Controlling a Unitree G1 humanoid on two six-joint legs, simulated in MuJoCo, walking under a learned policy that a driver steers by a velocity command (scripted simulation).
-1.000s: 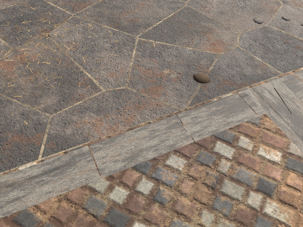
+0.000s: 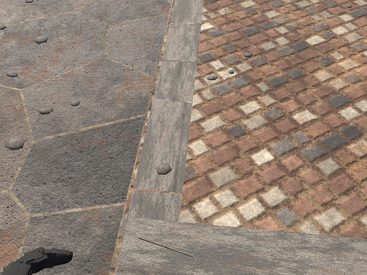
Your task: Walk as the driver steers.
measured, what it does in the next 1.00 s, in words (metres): walks ahead, turning left: right foot, then left foot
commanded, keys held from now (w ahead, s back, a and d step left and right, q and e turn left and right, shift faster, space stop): w+shift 0.20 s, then w+q+shift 0.58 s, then w+e+shift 0.22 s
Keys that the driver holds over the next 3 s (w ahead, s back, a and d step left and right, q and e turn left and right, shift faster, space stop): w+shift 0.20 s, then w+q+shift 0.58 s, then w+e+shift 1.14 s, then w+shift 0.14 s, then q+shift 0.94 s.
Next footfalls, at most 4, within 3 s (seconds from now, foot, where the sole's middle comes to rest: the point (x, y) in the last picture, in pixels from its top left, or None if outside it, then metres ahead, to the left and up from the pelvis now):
0.18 right None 0.35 -0.08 -0.77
0.62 left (164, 202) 0.80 0.04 -0.77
1.08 right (164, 120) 1.27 0.02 -0.77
1.50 left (118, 72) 1.66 0.27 -0.77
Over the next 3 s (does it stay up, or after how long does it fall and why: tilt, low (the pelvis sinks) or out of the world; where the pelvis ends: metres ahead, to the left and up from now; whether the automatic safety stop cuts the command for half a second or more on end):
stays up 2.38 -0.23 0.00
